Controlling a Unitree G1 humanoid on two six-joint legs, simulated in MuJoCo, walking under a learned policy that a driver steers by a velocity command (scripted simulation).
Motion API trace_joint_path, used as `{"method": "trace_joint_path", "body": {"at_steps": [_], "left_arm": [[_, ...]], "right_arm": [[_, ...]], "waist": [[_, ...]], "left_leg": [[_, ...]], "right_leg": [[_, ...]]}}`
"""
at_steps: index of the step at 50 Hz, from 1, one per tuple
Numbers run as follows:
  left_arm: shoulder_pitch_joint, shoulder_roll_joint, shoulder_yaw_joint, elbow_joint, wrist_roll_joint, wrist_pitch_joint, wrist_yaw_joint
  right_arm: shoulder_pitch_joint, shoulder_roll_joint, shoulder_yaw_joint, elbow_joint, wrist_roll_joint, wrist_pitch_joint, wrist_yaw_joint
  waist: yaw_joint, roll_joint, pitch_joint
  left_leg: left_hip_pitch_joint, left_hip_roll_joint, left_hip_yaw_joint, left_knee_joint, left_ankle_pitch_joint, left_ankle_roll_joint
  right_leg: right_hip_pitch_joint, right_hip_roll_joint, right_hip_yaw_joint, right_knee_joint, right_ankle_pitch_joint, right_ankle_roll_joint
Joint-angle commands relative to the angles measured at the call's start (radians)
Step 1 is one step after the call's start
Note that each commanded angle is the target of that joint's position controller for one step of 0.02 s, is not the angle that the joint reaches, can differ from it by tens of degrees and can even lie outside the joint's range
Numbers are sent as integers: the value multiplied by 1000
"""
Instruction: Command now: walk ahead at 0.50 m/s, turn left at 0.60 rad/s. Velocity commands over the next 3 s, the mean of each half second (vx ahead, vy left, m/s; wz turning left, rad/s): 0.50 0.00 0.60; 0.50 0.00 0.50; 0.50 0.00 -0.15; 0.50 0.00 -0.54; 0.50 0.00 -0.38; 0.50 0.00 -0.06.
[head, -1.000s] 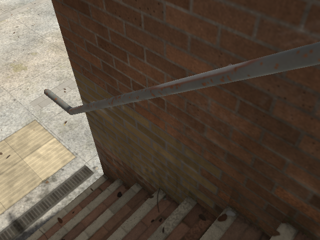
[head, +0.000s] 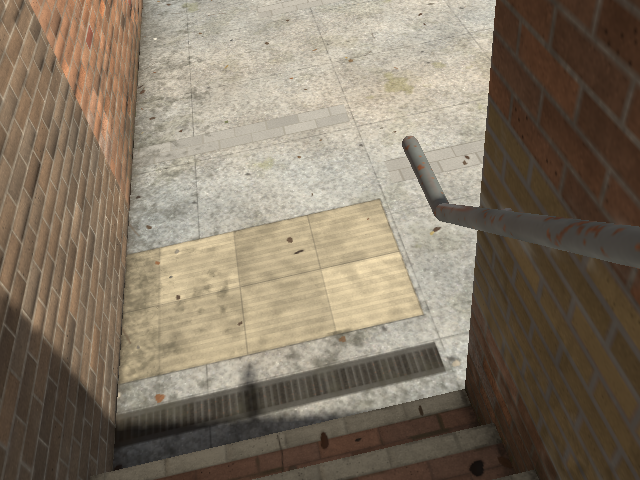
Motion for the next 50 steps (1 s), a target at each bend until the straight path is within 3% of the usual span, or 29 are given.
{"method": "trace_joint_path", "body": {"at_steps": [1,5,7,9,10,11,13,15,16,17,19,21,22,23,24,26,27,28,29,31,34,40,43,44,45,46,47,49,50], "left_arm": [[-101,264,60,-66,145,-87,-72],[-81,150,1,-76,88,-91,-29],[-114,263,25,-134,59,-81,-25],[-247,475,106,-202,96,-53,-70],[-394,329,82,-298,132,-46,-122],[-509,99,19,-407,90,-52,-145],[-633,60,2,-435,31,-56,-165],[-411,127,1,-316,60,-26,-132],[-281,113,-22,-237,132,-12,-125],[-146,62,-52,-227,148,11,-134],[-200,42,-65,-295,48,22,-158],[-56,106,-38,-259,93,15,-138],[96,147,-23,-197,103,20,-137],[113,233,11,-137,78,24,-128],[84,273,34,-139,64,34,-133],[85,297,39,-152,69,32,-146],[35,314,79,-194,96,35,-139],[-17,272,74,-159,82,21,-123],[-132,1,-13,-160,95,-1,-109],[-245,-95,-62,-144,54,-20,-80],[-178,12,-53,-99,46,-58,-50],[73,155,-45,20,52,-39,-74],[26,244,3,79,79,-26,-105],[-20,271,11,58,27,-5,-114],[41,304,19,88,108,21,-152],[197,94,9,99,88,20,-185],[35,124,8,-13,41,13,-195],[-164,102,-9,-155,-36,-13,-140],[-118,110,-13,-101,-23,-18,-104]], "right_arm": [[343,-3,7,30,-17,-105,97],[-56,-71,6,-112,-32,-139,22],[-51,-74,0,-100,-32,-164,-14],[385,-117,-46,87,-1,-226,-36],[762,-242,-65,210,12,-268,-56],[883,-195,-29,227,5,-316,-47],[635,-99,13,152,28,-294,4],[146,-21,44,17,-27,-229,26],[37,131,91,-39,-49,-200,8],[-43,125,103,-98,-62,-192,-5],[79,-70,57,-59,-46,-210,-20],[128,-121,60,-28,-31,-242,-11],[90,-149,48,-40,-39,-245,2],[216,-148,39,-6,29,-217,26],[347,-156,35,52,-16,-199,74],[693,59,60,100,-5,-194,108],[536,0,62,-24,12,-178,91],[301,-43,46,-64,1,-169,52],[157,-10,62,-78,-25,-153,28],[243,23,74,18,-25,-133,47],[246,56,86,59,-100,-109,101],[-94,32,86,-43,-70,-73,50],[217,-13,55,45,-74,-77,34],[291,-85,8,130,-47,-108,23],[502,-172,-53,181,-30,-120,16],[618,-245,-62,221,-49,-119,20],[648,-199,-57,236,-82,-124,16],[505,-189,-58,219,-33,-120,44],[407,-40,-6,202,-31,-127,59]], "waist": [[-105,-373,27],[-26,-317,-14],[-24,-299,-73],[-204,-146,-106],[-318,221,-153],[-349,221,-113],[-260,-52,96],[-22,-43,50],[-1,-108,36],[57,-110,-52],[52,-160,-75],[120,-147,44],[182,-254,74],[134,-247,164],[36,-147,69],[-110,-281,-347],[-6,-225,-249],[31,-123,-122],[-14,95,-37],[-120,-39,131],[-96,-95,3],[27,-107,173],[-118,-83,130],[-148,21,95],[-258,74,3],[-173,173,-287],[-228,32,-310],[-192,-27,-48],[-128,-156,38]], "left_leg": [[304,86,246,175,168,9],[130,168,142,-120,29,35],[254,111,261,-420,-106,11],[600,-79,495,-686,-9,-19],[961,66,29,-825,202,192],[1123,227,-294,-816,473,243],[948,399,-737,-803,144,343],[408,358,-537,-767,58,339],[70,195,-272,-653,-150,279],[-445,14,-7,-590,-358,223],[-586,-21,101,-603,-552,140],[-546,25,-40,-424,-497,171],[-367,56,-122,-216,-436,158],[5,42,-171,-127,-403,150],[147,42,-238,35,-117,183],[-388,-18,-63,639,-586,63],[-708,23,-37,725,-521,-6],[-863,106,-74,645,-394,-33],[-786,209,-153,122,-36,-27],[-197,306,-19,-390,296,6],[84,293,15,-430,657,29],[192,252,143,-990,664,47],[474,207,168,-1027,538,59],[655,134,298,-1386,578,40],[1046,134,298,-1217,612,110],[1404,295,105,-790,1113,305],[1379,383,23,-817,1105,310],[966,545,-288,-1067,173,375],[689,526,-271,-1110,-57,339]], "right_leg": [[-551,-165,104,-433,-283,-209],[-216,-248,113,-230,-70,-132],[-104,-212,68,-127,134,-106],[-171,-96,-87,333,401,-105],[-622,162,-157,803,-154,-47],[-981,243,88,874,-303,-104],[-1250,148,256,639,-203,-102],[-879,38,225,572,128,-74],[-570,10,183,392,525,-48],[53,71,44,307,1032,-45],[534,100,-56,188,907,57],[659,148,-99,213,592,46],[644,141,-51,-120,482,1],[431,96,30,-730,358,-41],[544,33,46,-667,463,-113],[1102,-302,329,-2,1582,-541],[1031,-426,614,-141,1344,-616],[874,-425,664,-212,962,-546],[636,-291,431,-276,772,-365],[-101,-159,146,-387,668,-335],[-269,-53,30,-251,230,-253],[-28,-176,107,-68,-1,-206],[79,-163,56,222,383,-132],[73,-48,-41,476,317,-120],[-150,14,-52,847,180,-100],[-414,129,-15,1211,-422,-60],[-532,94,7,1172,-372,-70],[-821,40,55,1153,-223,-76],[-767,-34,132,893,29,-96]]}}
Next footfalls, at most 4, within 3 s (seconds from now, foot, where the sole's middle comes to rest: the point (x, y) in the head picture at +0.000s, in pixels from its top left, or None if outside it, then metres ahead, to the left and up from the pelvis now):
0.18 left None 0.05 0.14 -0.74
0.48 right None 0.29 0.02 -0.94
0.90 left None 0.43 0.38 -1.14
1.50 right None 0.68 0.34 -1.34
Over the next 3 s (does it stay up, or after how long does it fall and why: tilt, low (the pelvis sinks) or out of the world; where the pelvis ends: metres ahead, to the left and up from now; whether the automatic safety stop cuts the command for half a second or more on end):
stays up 1.41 0.73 -0.96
